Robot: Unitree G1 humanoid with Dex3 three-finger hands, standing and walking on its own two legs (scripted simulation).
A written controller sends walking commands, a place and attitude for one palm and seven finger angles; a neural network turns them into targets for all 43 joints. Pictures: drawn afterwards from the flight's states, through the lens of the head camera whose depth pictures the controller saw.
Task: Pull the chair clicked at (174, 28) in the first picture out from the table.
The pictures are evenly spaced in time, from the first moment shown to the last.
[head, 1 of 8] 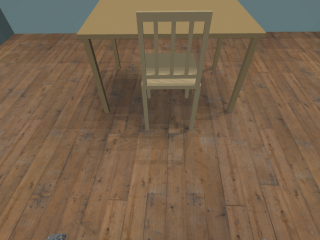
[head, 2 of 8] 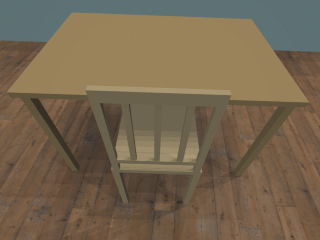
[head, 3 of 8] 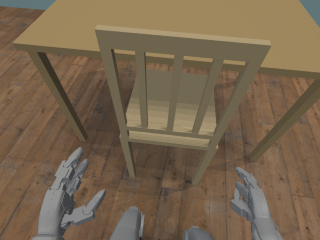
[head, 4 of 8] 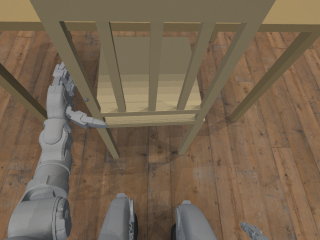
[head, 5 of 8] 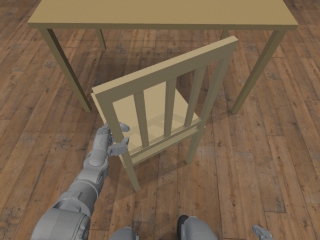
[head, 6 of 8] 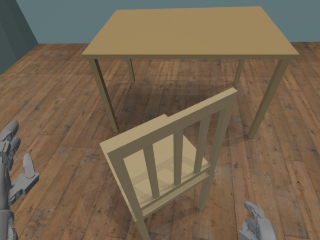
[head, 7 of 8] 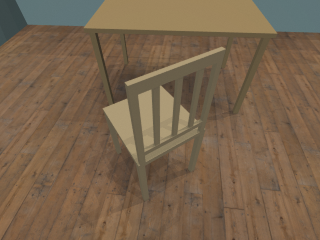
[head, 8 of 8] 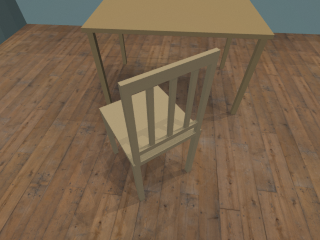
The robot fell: no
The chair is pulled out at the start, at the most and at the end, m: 0.00 0.53 0.53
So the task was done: yes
